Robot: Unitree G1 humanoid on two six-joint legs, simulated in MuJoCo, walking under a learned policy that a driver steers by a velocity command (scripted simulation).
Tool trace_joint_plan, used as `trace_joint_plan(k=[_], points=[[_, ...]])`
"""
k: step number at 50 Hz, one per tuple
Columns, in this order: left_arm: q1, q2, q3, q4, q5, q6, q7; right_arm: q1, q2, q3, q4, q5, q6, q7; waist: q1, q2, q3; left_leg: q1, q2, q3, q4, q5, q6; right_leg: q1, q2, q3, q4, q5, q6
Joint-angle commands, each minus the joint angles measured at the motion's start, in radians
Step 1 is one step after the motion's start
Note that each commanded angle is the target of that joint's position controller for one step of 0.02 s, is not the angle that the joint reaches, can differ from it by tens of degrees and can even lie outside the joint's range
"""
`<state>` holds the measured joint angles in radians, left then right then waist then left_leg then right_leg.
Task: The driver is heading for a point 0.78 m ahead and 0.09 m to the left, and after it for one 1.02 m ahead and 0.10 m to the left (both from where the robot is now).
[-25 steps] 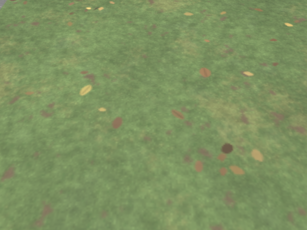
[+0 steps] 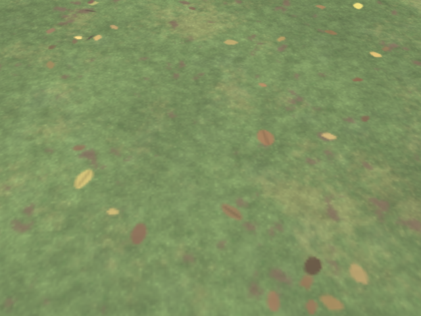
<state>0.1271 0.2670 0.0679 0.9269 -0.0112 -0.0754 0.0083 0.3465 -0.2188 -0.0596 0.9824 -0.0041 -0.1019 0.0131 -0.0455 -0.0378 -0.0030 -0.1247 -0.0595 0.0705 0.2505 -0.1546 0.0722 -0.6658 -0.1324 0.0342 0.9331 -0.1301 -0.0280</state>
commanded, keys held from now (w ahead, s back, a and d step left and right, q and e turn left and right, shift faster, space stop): w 0.64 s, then q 0.36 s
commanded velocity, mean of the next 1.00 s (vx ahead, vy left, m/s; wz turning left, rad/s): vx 0.41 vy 0.00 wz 0.11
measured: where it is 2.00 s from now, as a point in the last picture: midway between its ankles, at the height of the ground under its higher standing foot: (217, 296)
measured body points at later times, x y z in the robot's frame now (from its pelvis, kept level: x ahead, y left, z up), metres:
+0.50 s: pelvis +0.28 -0.08 +0.00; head +0.30 -0.09 +0.45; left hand +0.32 +0.19 -0.14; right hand +0.39 -0.35 -0.13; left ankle +0.32 +0.09 -0.67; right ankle +0.30 -0.16 -0.75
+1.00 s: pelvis +0.51 -0.02 -0.02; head +0.56 +0.00 +0.43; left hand +0.59 +0.27 -0.15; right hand +0.68 -0.27 -0.13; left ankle +0.60 +0.06 -0.75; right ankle +0.50 -0.18 -0.67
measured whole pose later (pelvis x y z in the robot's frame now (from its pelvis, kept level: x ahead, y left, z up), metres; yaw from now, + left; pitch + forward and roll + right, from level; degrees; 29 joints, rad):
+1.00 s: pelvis +0.51 -0.02 -0.02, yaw +8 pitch +3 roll -1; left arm 0.14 0.28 0.06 0.88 0.00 -0.04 0.05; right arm 0.12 -0.26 -0.07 0.83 -0.01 -0.04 0.02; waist -0.01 -0.02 0.06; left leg -0.43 -0.08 -0.02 0.44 -0.06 0.08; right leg -0.54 -0.03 0.04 1.13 -0.45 0.03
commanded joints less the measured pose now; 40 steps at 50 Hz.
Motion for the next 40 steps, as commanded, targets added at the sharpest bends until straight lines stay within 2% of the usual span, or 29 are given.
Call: trace_joint_plan(k=[1, 3, 6, 9, 11, 12, 13, 14, 15, 16, 17, 18, 19, 20, 21, 23, 25, 27, 30, 32, 35, 37, 38, 39, 40], points=[[-0.039, 0.028, 0.005, -0.050, 0.003, -0.005, -0.006, -0.016, -0.152, -0.028, -0.050, 0.006, -0.009, -0.017, 0.026, 0.095, 0.042, -0.008, 0.259, -0.158, -0.146, 0.189, 0.139, -0.031, -0.004, 0.000, -0.164, 0.168, 0.013], [-0.109, 0.020, 0.000, -0.067, -0.001, -0.009, -0.012, 0.017, -0.159, -0.029, -0.037, 0.011, -0.007, -0.021, 0.003, 0.096, 0.059, 0.001, 0.247, -0.128, -0.150, 0.168, 0.126, 0.000, 0.020, -0.025, -0.265, 0.231, 0.014], [-0.191, 0.021, -0.006, -0.093, -0.007, -0.012, -0.024, 0.071, -0.163, -0.031, -0.008, 0.017, 0.001, -0.022, -0.024, 0.099, 0.086, 0.076, 0.273, -0.121, -0.130, 0.155, 0.123, -0.006, 0.038, -0.035, -0.347, 0.226, 0.007], [-0.232, 0.036, -0.006, -0.121, -0.011, -0.022, -0.041, 0.088, -0.173, -0.039, 0.011, 0.022, 0.016, -0.028, -0.019, 0.107, 0.099, 0.177, 0.321, -0.131, -0.073, 0.206, 0.112, -0.020, 0.046, -0.030, -0.399, 0.142, -0.024], [-0.182, 0.064, 0.005, -0.116, -0.012, -0.029, -0.048, 0.064, -0.187, -0.046, 0.011, 0.023, 0.025, -0.031, 0.020, 0.126, 0.065, 0.208, 0.332, -0.127, -0.003, 0.356, 0.092, 0.077, 0.073, -0.052, -0.422, 0.070, -0.050], [-0.102, 0.089, 0.020, -0.095, -0.010, -0.031, -0.047, 0.039, -0.193, -0.047, 0.005, 0.024, 0.030, -0.032, 0.069, 0.138, 0.015, 0.201, 0.314, -0.105, 0.089, 0.527, 0.076, 0.205, 0.109, -0.084, -0.434, 0.055, -0.068], [0.064, 0.133, 0.045, -0.041, -0.008, -0.030, -0.042, 0.026, -0.172, -0.039, -0.001, 0.022, 0.035, -0.031, 0.144, 0.123, -0.081, 0.143, 0.260, -0.065, 0.276, 0.618, 0.049, 0.429, 0.135, -0.102, -0.437, 0.070, -0.096], [0.255, 0.209, 0.069, 0.001, 0.004, -0.029, -0.033, 0.034, -0.142, -0.023, -0.024, 0.006, 0.035, -0.031, 0.201, 0.019, -0.228, -0.070, 0.197, -0.019, 0.590, 0.373, 0.010, 0.746, -0.034, 0.096, -0.414, 0.075, -0.160], [0.330, 0.279, 0.081, 0.027, 0.006, -0.024, -0.036, 0.160, 0.002, 0.018, -0.029, 0.005, 0.012, -0.018, 0.132, -0.253, -0.357, -0.473, 0.002, -0.048, 0.947, -0.310, -0.057, 1.076, -0.260, 0.590, -0.540, -0.113, -0.329], [0.318, 0.185, 0.053, 0.022, -0.002, -0.024, -0.037, 0.100, -0.090, 0.000, -0.021, 0.030, -0.014, -0.013, 0.164, -0.180, -0.353, -0.593, 0.032, -0.191, 1.084, -0.421, -0.039, 1.067, -0.248, 0.690, -0.630, -0.228, -0.308], [0.223, 0.138, 0.039, 0.003, -0.004, -0.029, -0.033, 0.001, -0.149, -0.016, -0.054, 0.052, -0.029, -0.011, 0.153, -0.136, -0.208, -0.666, 0.087, -0.177, 1.106, -0.346, -0.020, 0.945, -0.218, 0.538, -0.639, -0.190, -0.258], [0.137, 0.108, 0.028, -0.020, 0.002, -0.031, -0.032, -0.059, -0.155, -0.017, -0.067, 0.050, -0.033, -0.018, 0.122, -0.045, -0.134, -0.633, 0.143, -0.150, 1.064, -0.247, -0.014, 0.794, -0.183, 0.415, -0.659, -0.093, -0.230], [0.081, 0.078, 0.019, -0.027, 0.012, -0.033, -0.035, -0.088, -0.151, -0.025, -0.070, 0.033, -0.028, -0.025, 0.092, -0.008, -0.073, -0.583, 0.176, -0.140, 0.998, -0.187, -0.016, 0.656, -0.149, 0.327, -0.689, -0.003, -0.216], [0.062, 0.054, 0.011, -0.025, 0.022, -0.036, -0.037, -0.066, -0.136, -0.030, -0.067, 0.027, -0.014, -0.028, 0.056, -0.024, -0.060, -0.515, 0.203, -0.149, 0.955, -0.149, -0.015, 0.575, -0.122, 0.268, -0.718, 0.037, -0.204], [0.068, 0.048, 0.009, -0.016, 0.023, -0.038, -0.039, -0.046, -0.111, -0.029, -0.062, 0.026, -0.001, -0.029, 0.041, -0.034, -0.051, -0.478, 0.210, -0.147, 0.923, -0.135, -0.016, 0.532, -0.111, 0.238, -0.746, 0.049, -0.206], [0.101, 0.076, 0.015, 0.002, 0.016, -0.042, -0.032, -0.054, -0.086, -0.027, -0.067, 0.023, 0.017, -0.032, 0.029, -0.028, -0.016, -0.486, 0.222, -0.135, 0.850, -0.105, -0.029, 0.487, -0.104, 0.184, -0.790, 0.085, -0.219], [0.132, 0.106, 0.021, 0.013, 0.015, -0.041, -0.018, -0.128, -0.093, -0.030, -0.094, 0.014, 0.024, -0.034, 0.039, -0.008, 0.015, -0.552, 0.226, -0.130, 0.747, -0.012, -0.051, 0.494, -0.103, 0.150, -0.816, 0.120, -0.222], [0.161, 0.110, 0.021, 0.022, 0.012, -0.035, -0.008, -0.194, -0.088, -0.029, -0.114, 0.010, 0.023, -0.029, 0.053, -0.007, 0.029, -0.585, 0.220, -0.122, 0.632, 0.102, -0.063, 0.517, -0.087, 0.107, -0.824, 0.145, -0.204], [0.202, 0.112, 0.018, 0.034, 0.005, -0.030, -0.002, -0.294, -0.070, -0.020, -0.138, 0.014, 0.018, -0.018, 0.083, -0.016, 0.051, -0.550, 0.188, -0.089, 0.457, 0.240, -0.063, 0.527, -0.051, 0.039, -0.828, 0.156, -0.173], [0.243, 0.116, 0.019, 0.049, 0.000, -0.026, -0.001, -0.360, -0.065, -0.013, -0.155, 0.019, 0.015, -0.009, 0.107, -0.015, 0.068, -0.536, 0.168, -0.070, 0.379, 0.270, -0.063, 0.559, -0.054, 0.024, -0.826, 0.139, -0.167], [0.260, 0.116, 0.018, 0.069, 0.010, -0.008, 0.006, -0.407, -0.060, -0.003, -0.173, 0.017, 0.009, 0.011, 0.118, -0.018, 0.079, -0.503, 0.134, -0.047, 0.297, 0.265, -0.044, 0.637, -0.070, -0.040, -0.743, 0.341, -0.145], [0.242, 0.125, 0.021, 0.072, 0.012, 0.004, 0.012, -0.388, -0.080, -0.007, -0.180, 0.019, 0.006, 0.026, 0.093, -0.045, 0.043, -0.445, 0.111, -0.046, 0.283, 0.207, -0.013, 0.687, -0.093, -0.062, -0.662, 0.490, -0.118], [0.216, 0.137, 0.025, 0.065, 0.011, 0.007, 0.016, -0.343, -0.109, -0.017, -0.174, 0.016, 0.006, 0.031, 0.064, -0.061, 0.010, -0.386, 0.085, -0.038, 0.278, 0.170, 0.005, 0.708, -0.093, -0.070, -0.598, 0.597, -0.100], [0.179, 0.150, 0.029, 0.052, 0.004, 0.014, 0.023, -0.254, -0.143, -0.033, -0.153, 0.010, 0.005, 0.033, 0.010, -0.064, -0.039, -0.281, 0.050, -0.017, 0.247, 0.173, 0.023, 0.714, -0.072, -0.092, -0.482, 0.681, -0.074], [0.177, 0.146, 0.027, 0.040, 0.005, 0.020, 0.028, -0.151, -0.191, -0.055, -0.126, 0.005, 0.004, 0.031, -0.036, -0.027, -0.098, -0.136, 0.034, -0.016, 0.196, 0.288, 0.044, 0.681, -0.018, -0.127, -0.298, 0.653, -0.035]])
Velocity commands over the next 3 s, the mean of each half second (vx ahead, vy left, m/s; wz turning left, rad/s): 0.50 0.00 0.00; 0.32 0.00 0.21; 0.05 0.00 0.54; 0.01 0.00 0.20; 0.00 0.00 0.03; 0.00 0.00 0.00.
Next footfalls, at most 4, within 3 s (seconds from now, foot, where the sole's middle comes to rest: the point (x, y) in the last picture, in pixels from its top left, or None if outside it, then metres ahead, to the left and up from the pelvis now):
0.28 right None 0.34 -0.16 -0.79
0.80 left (185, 277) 0.64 0.07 -0.79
1.30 right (249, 265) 0.67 -0.15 -0.79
1.70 left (176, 304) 0.55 0.10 -0.79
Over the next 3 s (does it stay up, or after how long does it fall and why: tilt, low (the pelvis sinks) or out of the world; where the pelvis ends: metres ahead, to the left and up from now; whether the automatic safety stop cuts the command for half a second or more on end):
stays up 0.58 -0.04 -0.01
